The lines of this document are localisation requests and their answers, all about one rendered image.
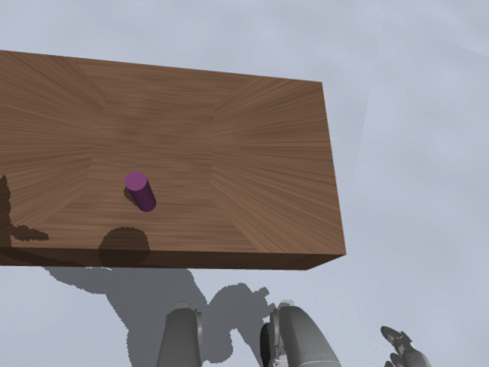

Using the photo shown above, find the right robot hand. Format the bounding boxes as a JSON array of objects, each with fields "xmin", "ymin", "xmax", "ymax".
[{"xmin": 381, "ymin": 326, "xmax": 432, "ymax": 367}]

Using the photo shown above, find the can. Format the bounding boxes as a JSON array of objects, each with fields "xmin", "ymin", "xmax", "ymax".
[{"xmin": 125, "ymin": 171, "xmax": 157, "ymax": 212}]

